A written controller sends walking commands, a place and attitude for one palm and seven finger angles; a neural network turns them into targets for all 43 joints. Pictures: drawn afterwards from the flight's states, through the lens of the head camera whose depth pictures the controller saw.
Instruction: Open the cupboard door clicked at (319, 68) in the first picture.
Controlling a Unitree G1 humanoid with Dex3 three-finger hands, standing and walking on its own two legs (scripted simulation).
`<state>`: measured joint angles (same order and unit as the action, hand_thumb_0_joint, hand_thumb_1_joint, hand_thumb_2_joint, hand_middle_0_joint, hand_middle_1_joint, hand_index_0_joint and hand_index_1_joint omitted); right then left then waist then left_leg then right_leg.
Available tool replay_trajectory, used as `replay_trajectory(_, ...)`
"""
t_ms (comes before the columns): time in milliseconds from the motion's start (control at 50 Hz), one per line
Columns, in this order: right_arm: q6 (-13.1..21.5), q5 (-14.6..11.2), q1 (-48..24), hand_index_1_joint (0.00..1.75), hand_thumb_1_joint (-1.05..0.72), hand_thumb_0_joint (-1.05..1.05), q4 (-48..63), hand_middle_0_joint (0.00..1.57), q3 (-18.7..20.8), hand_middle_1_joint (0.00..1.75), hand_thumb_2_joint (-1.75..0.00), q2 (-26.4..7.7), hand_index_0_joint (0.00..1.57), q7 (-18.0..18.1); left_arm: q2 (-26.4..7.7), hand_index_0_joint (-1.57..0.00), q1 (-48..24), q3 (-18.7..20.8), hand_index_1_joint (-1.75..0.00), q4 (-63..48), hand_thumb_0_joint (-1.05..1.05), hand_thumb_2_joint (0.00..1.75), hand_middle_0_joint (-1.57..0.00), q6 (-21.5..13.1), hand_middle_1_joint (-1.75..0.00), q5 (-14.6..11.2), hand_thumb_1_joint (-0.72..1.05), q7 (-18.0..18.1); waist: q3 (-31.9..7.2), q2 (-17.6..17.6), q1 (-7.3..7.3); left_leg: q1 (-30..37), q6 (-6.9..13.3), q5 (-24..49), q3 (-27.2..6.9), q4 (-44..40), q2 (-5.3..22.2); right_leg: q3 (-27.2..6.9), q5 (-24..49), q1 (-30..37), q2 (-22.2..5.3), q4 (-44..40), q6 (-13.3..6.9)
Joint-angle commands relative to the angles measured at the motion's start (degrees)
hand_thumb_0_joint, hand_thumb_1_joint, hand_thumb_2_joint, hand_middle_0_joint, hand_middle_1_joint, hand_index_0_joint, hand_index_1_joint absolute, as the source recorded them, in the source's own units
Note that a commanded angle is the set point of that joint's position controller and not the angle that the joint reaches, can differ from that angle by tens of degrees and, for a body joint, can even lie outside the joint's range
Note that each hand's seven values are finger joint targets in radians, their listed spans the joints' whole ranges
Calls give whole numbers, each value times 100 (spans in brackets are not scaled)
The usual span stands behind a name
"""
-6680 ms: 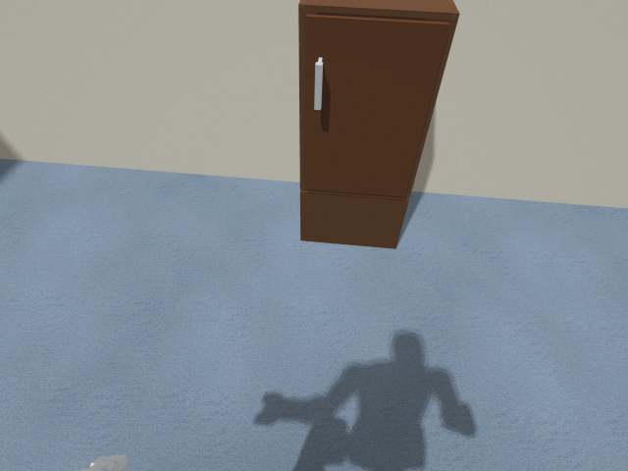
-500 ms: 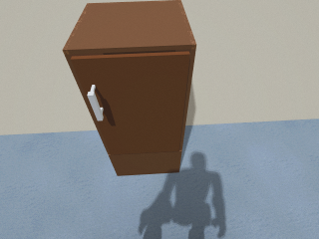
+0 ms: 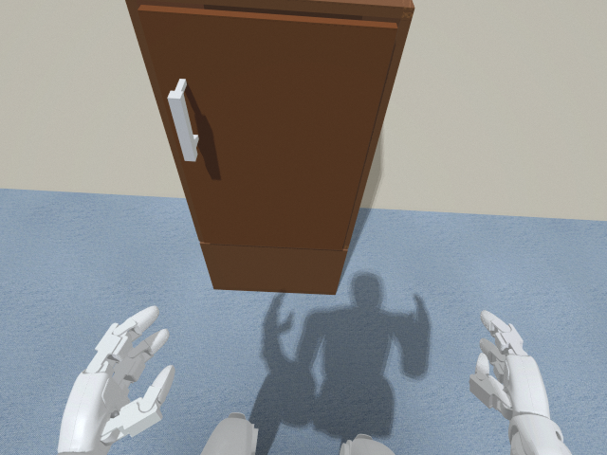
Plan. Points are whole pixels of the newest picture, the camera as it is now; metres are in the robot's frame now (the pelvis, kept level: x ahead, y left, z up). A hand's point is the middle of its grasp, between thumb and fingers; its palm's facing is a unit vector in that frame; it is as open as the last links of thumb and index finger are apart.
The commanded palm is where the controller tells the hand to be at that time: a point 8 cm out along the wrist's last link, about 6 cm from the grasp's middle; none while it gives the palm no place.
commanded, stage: raise the hand with hooked fingers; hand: left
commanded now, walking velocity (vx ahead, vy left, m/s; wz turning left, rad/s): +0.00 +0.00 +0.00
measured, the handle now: (186, 121) +0.61 +0.27 +0.05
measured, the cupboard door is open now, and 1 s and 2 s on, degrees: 0 0 0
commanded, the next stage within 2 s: move the hooked fingers beside the handle in 1.66 s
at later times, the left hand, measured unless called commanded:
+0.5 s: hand (92, 342) +0.22 +0.27 +0.05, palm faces +0.16 -0.98 -0.08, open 11.7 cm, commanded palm +0.20 +0.31 +0.04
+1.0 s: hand (87, 299) +0.27 +0.29 +0.05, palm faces +0.07 -1.00 -0.05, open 13.9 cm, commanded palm +0.25 +0.35 +0.06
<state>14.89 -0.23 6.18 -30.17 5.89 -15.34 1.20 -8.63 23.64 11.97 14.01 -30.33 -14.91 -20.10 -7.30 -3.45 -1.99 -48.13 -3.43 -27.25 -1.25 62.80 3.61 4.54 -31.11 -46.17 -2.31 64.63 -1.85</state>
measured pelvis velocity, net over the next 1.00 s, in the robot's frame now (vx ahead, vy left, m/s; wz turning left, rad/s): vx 0.00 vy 0.04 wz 0.00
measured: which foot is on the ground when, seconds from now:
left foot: down 0.00-1.00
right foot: down 0.00-1.00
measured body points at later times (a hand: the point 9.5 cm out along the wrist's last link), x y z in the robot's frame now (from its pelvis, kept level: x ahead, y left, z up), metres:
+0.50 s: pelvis -0.03 +0.04 -0.01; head +0.04 +0.06 +0.44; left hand +0.21 +0.32 +0.05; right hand +0.10 -0.21 -0.10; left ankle +0.03 +0.16 -0.66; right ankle +0.01 -0.10 -0.66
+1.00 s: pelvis +0.00 +0.04 +0.01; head +0.07 +0.06 +0.45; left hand +0.26 +0.35 +0.06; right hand +0.18 -0.20 -0.07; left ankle +0.03 +0.16 -0.66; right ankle +0.01 -0.10 -0.66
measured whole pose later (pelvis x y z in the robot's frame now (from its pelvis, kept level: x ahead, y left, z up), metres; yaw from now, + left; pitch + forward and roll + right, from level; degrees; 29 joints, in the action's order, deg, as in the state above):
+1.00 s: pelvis +0.00 +0.04 +0.01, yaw +0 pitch +14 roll -3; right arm 11.0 -1.0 13.2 -31.2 -2.3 -14.0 3.8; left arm -19.8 5.1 20.7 15.6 -17.6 -17.7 -22.0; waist -6.7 0.9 -0.3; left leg -50.2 -0.6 -27.3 -2.3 63.4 3.3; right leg 5.2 -28.2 -45.3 -1.9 59.8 0.8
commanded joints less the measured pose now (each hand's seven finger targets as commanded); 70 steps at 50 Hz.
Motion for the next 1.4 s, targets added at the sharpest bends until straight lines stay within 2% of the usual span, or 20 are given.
replay_trajectory(0,227,56,253,30,-90,0,650,20,-23,30,-90,-390,20,149,-1116,-24,-1741,426,-64,-3229,0,67,-24,-938,-64,-220,36,404,-1373,877,350,383,494,1014,196,88,-323,-696,1032,142,218,-861,113)
replay_trajectory(60,319,48,362,30,-90,0,521,20,-100,30,-90,-453,20,264,-861,-24,-1550,-93,-69,-3309,0,64,-24,-990,-69,-101,29,366,-1315,1017,498,347,516,702,64,132,-230,-524,598,-311,303,-764,39)
replay_trajectory(100,329,1,368,30,-90,0,480,20,-181,30,-90,-528,20,327,-865,-25,-1572,-244,-72,-2911,0,62,-25,-652,-72,-138,25,187,-1107,909,605,139,518,464,-30,130,-216,-467,345,-396,356,-809,48)
replay_trajectory(140,295,-84,352,30,-90,0,482,20,-217,30,-90,-576,20,377,-1039,-25,-1288,-96,-75,-2395,0,60,-25,-84,-75,-115,20,42,-1121,757,486,-30,490,201,-51,-20,-240,-458,48,-287,326,-946,93)
replay_trajectory(200,101,-192,193,30,-90,0,655,20,-240,30,-90,-549,20,427,-1264,-25,-604,447,-80,-1524,0,57,-25,1053,-80,-217,13,23,-1143,384,110,-121,461,140,-49,-395,-316,-425,-223,206,302,-1230,127)
replay_trajectory(260,-33,-199,118,30,-90,0,922,20,-279,30,-90,-462,20,407,-1387,-26,-640,810,-84,-2253,0,54,-26,1564,-84,-332,6,393,-1527,518,-140,314,439,319,-17,-788,-366,-254,-54,588,249,-1296,156)
replay_trajectory(300,-53,-149,86,30,-90,0,870,20,-311,30,-90,-350,20,391,-1416,-26,-626,1057,-87,-2462,0,52,-26,1440,-87,-356,1,823,-1478,481,-204,409,409,432,-80,-908,-321,-67,130,588,311,-1170,124)
replay_trajectory(360,7,-63,332,30,-90,0,700,20,-324,30,-90,-336,20,318,-1274,-27,-930,864,-92,-2709,0,49,-27,786,-92,-167,-6,1265,-1238,544,6,478,394,435,-110,-912,-277,35,250,196,336,-1020,103)
replay_trajectory(460,108,-36,536,30,-90,0,517,20,-330,30,-90,-609,20,277,-1170,-28,-1475,286,-99,-2010,0,44,-28,75,-99,84,-17,910,-739,776,362,217,395,-453,-164,-864,-289,10,-223,-493,309,-913,71)
replay_trajectory(500,134,-99,595,30,-90,0,576,20,-315,30,-90,-707,20,319,-1201,-28,-1596,165,-102,-1913,0,42,-28,170,-102,-3,-22,577,-814,802,395,341,416,-610,-211,-978,-284,-7,-173,-410,316,-967,60)
replay_trajectory(560,129,-169,656,30,-90,0,657,20,-299,30,-90,-791,20,400,-1648,-29,-1626,604,-107,-1964,0,39,-29,492,-107,-189,-29,305,-1178,837,229,560,410,-499,-205,-1172,-314,-34,-67,1,303,-1130,70)
replay_trajectory(620,80,-166,650,30,-90,0,716,20,-309,30,-90,-751,20,439,-1986,-29,-1635,1112,-111,-2193,0,36,-29,663,-111,-319,-36,369,-1409,990,65,888,388,75,-221,-1268,-313,37,388,313,340,-1101,43)
replay_trajectory(720,14,-96,706,30,-90,0,618,20,-342,30,-90,-661,20,353,-1836,-30,-1760,1230,-118,-2038,0,31,-30,558,-118,-335,-48,669,-1268,1145,134,1140,327,902,-191,-1150,-281,118,975,297,391,-1059,36)
replay_trajectory(800,-74,-101,809,30,-90,0,580,20,-361,30,-90,-751,20,307,-1698,-30,-2082,923,-120,-1293,0,30,-30,679,-120,-240,-50,362,-898,953,351,917,348,846,-147,-1050,-276,96,999,155,418,-1141,55)
replay_trajectory(900,-116,-140,821,30,-90,0,624,20,-377,30,-90,-846,20,386,-2215,-30,-2746,1216,-120,-1115,0,30,-30,913,-120,-363,-50,-202,-1309,1038,285,1126,372,1160,-95,-1030,-304,17,1271,490,429,-1225,28)
replay_trajectory(1000,-104,-96,796,30,-90,0,564,20,-409,30,-90,-773,20,409,-2716,-30,-3037,1899,-120,-1096,0,30,-30,694,-120,-613,-50,-248,-1667,933,118,1260,373,1685,-69,-939,-315,-47,1753,836,445,-1183,28)
replay_trajectory(1160,-225,-165,921,30,-90,0,471,20,-368,30,-90,-861,20,369,-2483,-30,-3236,1613,-120,25,0,30,-30,962,-120,-568,-50,-575,-1393,794,254,1147,401,1631,47,-995,-310,-108,1895,802,408,-1334,83)
replay_trajectory(1220,-247,-176,949,30,-90,0,564,20,-332,30,-90,-876,20,347,-2540,-30,-3061,1657,-120,-66,0,30,-30,1024,-120,-621,-50,-699,-1651,679,186,1178,437,1818,104,-955,-334,-172,2162,1033,399,-1358,106)
replay_trajectory(1300,-278,-121,937,30,-90,0,584,20,-329,30,-90,-844,20,308,-2887,-30,-3205,2054,-120,-390,0,30,-30,746,-120,-660,-50,-478,-1727,646,115,1108,435,1947,96,-913,-338,-197,2258,1144,421,-1260,97)
replay_trajectory(1380,-327,-132,901,30,-90,0,526,20,-320,30,-90,-783,20,273,-2637,-30,-3293,1978,-120,-194,0,30,-30,505,-120,-636,-50,-279,-1444,653,183,981,422,1621,144,-938,-330,-255,1958,988,395,-1320,129)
